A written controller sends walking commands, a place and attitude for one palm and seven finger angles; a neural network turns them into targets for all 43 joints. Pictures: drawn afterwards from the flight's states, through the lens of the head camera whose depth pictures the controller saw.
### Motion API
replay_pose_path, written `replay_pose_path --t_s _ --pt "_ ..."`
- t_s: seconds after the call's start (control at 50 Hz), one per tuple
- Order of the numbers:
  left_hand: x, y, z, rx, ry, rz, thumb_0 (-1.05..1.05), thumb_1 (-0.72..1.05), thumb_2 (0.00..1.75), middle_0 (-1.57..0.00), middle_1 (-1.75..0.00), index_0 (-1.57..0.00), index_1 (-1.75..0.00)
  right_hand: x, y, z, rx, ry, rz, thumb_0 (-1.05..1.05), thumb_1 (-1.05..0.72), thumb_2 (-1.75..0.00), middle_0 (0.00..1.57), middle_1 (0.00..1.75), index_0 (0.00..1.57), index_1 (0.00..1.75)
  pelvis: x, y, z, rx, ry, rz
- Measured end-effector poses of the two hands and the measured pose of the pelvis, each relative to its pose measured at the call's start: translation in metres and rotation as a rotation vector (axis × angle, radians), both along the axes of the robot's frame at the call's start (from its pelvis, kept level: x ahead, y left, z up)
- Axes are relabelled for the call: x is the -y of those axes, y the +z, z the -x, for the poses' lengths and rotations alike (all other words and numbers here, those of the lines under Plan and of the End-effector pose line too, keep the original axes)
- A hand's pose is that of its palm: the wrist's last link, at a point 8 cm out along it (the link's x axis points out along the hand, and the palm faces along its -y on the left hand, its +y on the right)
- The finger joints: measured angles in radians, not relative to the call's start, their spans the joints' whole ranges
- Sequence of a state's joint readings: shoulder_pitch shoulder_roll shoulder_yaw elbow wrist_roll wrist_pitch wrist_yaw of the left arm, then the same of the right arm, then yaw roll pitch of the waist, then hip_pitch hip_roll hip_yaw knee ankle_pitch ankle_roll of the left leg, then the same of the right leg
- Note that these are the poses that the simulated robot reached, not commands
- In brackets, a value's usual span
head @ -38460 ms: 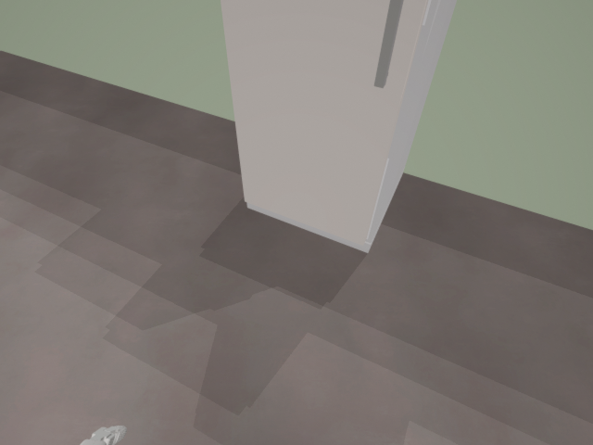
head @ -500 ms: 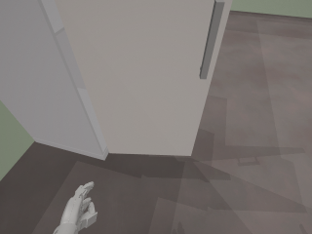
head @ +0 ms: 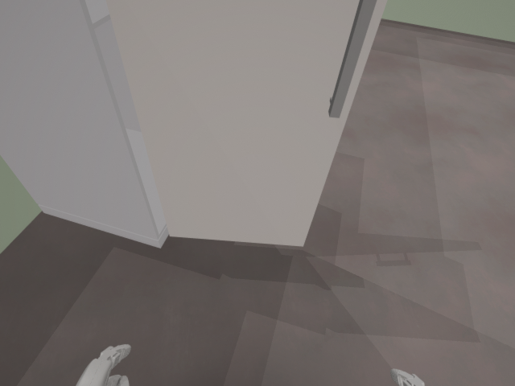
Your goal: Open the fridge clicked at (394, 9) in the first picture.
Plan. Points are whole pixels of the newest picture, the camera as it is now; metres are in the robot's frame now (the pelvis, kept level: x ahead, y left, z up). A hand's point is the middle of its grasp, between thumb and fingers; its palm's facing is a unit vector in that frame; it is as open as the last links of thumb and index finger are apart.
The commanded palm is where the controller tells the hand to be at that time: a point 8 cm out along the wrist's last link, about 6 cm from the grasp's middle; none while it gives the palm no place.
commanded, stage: let the arm hang, fingers relaxed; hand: right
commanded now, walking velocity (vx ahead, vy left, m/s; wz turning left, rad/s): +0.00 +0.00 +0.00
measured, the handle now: (348, 56) +0.74 -0.12 +0.17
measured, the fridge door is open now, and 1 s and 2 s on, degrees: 76 76 76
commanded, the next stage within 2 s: look to check the result in 0.86 s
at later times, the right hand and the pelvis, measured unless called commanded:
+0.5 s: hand out of the picture +0.04 -0.23 -0.15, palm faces +0.01 +0.95 -0.30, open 7.3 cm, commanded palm none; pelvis +0.01 +0.00 +0.01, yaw +0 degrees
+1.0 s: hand out of the picture +0.11 -0.21 -0.15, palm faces -0.02 +0.97 -0.26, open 7.4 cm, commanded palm none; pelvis +0.04 +0.00 +0.02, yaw +0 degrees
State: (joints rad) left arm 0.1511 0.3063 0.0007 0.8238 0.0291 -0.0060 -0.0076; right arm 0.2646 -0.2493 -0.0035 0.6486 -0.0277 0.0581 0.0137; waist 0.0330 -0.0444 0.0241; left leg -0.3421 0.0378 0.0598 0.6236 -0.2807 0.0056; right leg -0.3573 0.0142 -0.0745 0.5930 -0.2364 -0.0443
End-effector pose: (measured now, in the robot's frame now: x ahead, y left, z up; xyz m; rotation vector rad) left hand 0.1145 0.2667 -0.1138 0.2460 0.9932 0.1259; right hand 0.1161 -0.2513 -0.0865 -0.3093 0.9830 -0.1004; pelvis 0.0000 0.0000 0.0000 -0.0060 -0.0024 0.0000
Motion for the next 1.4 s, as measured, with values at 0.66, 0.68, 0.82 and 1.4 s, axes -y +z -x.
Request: replay_pose_path --t_s 0.66,0.68,0.82,1.4 --pt "0.012 -0.009 0.049 -0.268 0.080 0.017 0.00 0.91 0.90 -0.21 -0.30 -0.21 -0.30 0.017 -0.023 0.039 -0.243 -0.136 -0.006 0.01 -0.91 -0.90 0.20 0.30 0.20 0.30 0.000 0.016 -0.020 0.007 0.001 -0.014" --pt "0.011 -0.008 0.045 -0.261 0.079 0.013 0.00 0.91 0.90 -0.21 -0.30 -0.21 -0.30 0.015 -0.024 0.034 -0.236 -0.131 -0.011 0.01 -0.91 -0.90 0.20 0.30 0.20 0.30 0.000 0.016 -0.021 0.007 0.002 -0.013" --pt "0.001 0.001 0.026 -0.238 0.074 -0.019 0.00 0.91 0.90 -0.21 -0.30 -0.21 -0.30 0.003 -0.027 0.016 -0.224 -0.107 -0.046 0.01 -0.91 -0.90 0.20 0.30 0.20 0.30 -0.001 0.018 -0.028 0.010 0.004 -0.011" --pt "-0.029 0.008 0.005 -0.254 0.071 -0.060 0.01 0.91 0.90 -0.21 -0.30 -0.21 -0.30 0.023 -0.013 0.005 -0.253 -0.123 0.030 0.01 -0.91 -0.90 0.20 0.30 0.20 0.30 -0.012 0.023 -0.047 0.016 0.005 -0.007"
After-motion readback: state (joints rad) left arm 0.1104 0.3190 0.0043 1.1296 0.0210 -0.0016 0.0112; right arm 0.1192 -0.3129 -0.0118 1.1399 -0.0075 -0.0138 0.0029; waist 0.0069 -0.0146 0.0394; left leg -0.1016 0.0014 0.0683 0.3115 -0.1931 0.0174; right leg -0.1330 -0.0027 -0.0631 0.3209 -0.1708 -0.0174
